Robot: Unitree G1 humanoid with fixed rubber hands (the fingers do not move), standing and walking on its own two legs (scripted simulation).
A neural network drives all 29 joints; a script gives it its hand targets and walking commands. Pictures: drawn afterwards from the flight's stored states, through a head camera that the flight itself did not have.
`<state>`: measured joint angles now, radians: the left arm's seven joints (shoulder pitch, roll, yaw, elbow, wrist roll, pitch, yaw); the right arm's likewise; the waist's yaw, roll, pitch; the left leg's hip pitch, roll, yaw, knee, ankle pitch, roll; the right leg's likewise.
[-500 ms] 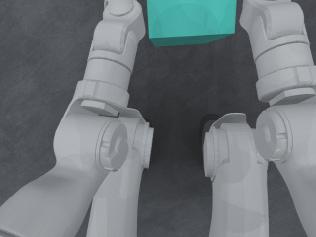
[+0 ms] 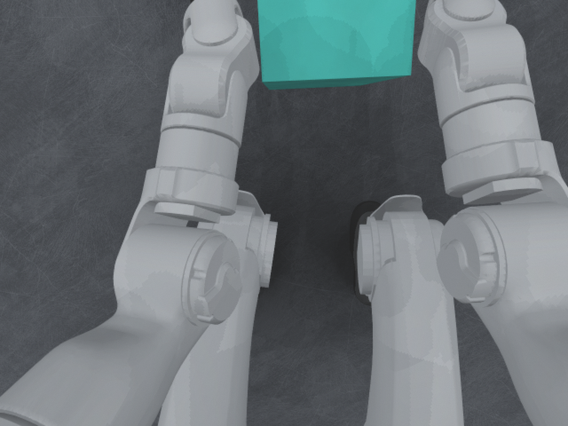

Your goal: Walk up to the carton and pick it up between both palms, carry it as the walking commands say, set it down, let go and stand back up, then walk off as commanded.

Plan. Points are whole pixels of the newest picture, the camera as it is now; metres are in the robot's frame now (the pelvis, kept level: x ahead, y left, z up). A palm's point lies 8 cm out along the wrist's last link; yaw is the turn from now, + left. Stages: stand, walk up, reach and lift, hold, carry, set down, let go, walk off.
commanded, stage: reach and lift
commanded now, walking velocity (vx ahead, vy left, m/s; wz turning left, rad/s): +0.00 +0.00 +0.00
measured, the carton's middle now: (322, 10) +0.55 -0.01 -0.22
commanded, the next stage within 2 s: none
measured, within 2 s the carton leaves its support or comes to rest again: neither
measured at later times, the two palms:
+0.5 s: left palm out of the picture +0.51 +0.09 -0.07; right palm out of the picture +0.53 -0.13 -0.08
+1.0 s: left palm out of the picture +0.50 +0.09 +0.01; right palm out of the picture +0.52 -0.13 +0.00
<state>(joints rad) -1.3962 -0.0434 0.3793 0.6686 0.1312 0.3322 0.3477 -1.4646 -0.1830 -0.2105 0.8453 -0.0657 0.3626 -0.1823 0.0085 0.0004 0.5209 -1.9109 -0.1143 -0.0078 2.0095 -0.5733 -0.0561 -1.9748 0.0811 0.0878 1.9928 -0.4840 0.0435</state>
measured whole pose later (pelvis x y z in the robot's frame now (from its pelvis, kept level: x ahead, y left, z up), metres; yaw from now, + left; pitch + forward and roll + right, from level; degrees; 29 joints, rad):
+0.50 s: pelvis +0.00 +0.00 +0.05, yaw -1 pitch +24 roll +4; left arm -1.29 -0.13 0.47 0.54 0.23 0.37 0.31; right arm -1.37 -0.10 -0.27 0.71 -0.14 0.43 -0.18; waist 0.01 0.00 0.53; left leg -1.71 -0.11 -0.02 1.85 -0.56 -0.06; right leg -1.78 0.09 0.10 1.84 -0.47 0.04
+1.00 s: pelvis +0.00 +0.00 +0.10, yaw -2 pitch +21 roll +4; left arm -1.16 -0.18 0.48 0.47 0.23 0.38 0.33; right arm -1.28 -0.03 -0.27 0.66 -0.15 0.45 -0.20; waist 0.01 0.00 0.49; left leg -1.51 -0.12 -0.03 1.68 -0.53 -0.06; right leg -1.59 0.10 0.12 1.68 -0.45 0.05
